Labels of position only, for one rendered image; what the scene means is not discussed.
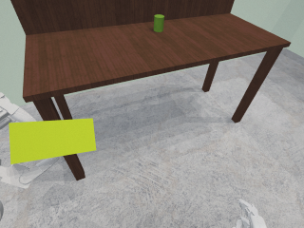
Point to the table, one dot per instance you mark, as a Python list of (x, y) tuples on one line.
[(76, 45)]

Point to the robot right hand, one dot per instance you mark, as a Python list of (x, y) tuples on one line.
[(255, 220)]

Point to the sponge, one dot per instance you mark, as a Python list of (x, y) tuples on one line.
[(34, 141)]

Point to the robot left hand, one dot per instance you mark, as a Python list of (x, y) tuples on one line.
[(17, 174)]

